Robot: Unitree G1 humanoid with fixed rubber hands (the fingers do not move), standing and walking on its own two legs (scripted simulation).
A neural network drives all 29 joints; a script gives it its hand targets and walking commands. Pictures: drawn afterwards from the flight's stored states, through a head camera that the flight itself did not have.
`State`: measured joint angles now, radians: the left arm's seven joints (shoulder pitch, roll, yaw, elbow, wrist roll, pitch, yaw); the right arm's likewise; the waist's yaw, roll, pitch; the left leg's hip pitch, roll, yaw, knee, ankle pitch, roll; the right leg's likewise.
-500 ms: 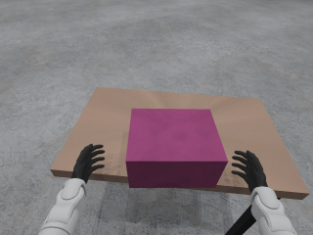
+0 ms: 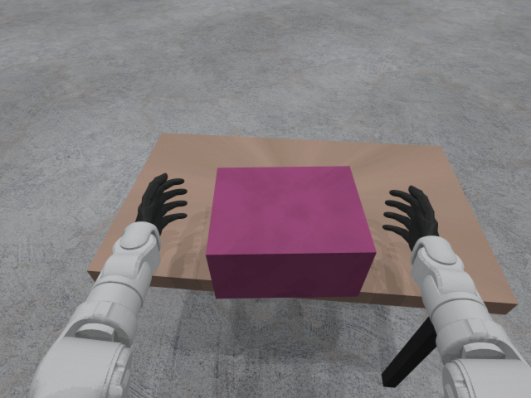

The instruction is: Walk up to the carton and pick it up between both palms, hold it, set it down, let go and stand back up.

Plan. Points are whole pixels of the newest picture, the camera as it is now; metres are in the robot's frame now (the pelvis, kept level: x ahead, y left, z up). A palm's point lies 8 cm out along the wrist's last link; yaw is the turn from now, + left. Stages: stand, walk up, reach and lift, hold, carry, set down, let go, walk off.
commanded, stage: reach and lift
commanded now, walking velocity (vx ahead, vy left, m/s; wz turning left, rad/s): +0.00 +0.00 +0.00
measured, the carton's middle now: (285, 229) +0.45 -0.01 -0.02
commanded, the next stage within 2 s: none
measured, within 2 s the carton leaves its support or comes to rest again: neither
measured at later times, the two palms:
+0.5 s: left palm (144, 183) +0.44 +0.24 +0.11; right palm (423, 189) +0.45 -0.23 +0.10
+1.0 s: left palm (160, 217) +0.44 +0.23 +0.02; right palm (405, 226) +0.44 -0.23 +0.02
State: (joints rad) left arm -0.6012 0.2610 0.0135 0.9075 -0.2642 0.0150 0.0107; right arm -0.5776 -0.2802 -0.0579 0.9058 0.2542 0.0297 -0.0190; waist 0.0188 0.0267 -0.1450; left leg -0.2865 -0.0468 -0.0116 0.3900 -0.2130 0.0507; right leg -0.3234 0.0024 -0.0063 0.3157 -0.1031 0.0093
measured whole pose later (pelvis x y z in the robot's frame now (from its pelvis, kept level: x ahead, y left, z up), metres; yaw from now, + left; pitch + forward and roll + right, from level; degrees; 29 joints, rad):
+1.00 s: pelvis +0.02 +0.00 -0.01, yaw +0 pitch +25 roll -1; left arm -0.75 0.37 -0.12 1.03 -0.43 -0.12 0.04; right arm -0.74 -0.36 0.07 1.06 0.43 -0.13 0.00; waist 0.01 0.00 -0.24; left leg -0.68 -0.05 -0.04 0.47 -0.23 0.04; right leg -0.71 0.01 0.02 0.37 -0.11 0.01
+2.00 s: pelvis +0.03 -0.01 -0.01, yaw +1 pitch +35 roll +0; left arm -0.72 0.27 -0.01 1.00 -0.24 -0.25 0.01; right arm -0.70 -0.22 -0.02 1.00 0.24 -0.23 -0.05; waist 0.01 -0.02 -0.35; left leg -0.76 -0.06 -0.03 0.27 -0.11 0.03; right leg -0.81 0.00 0.03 0.25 -0.03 0.00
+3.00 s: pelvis +0.06 -0.02 +0.00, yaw +2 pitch +28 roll +0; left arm -0.65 0.15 0.14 0.96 -0.12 -0.21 0.02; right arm -0.57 -0.11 -0.14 0.94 0.08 -0.23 -0.11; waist 0.02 -0.01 -0.33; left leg -0.51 -0.04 -0.04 0.13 -0.10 0.03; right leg -0.56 0.02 0.01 0.10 -0.03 -0.01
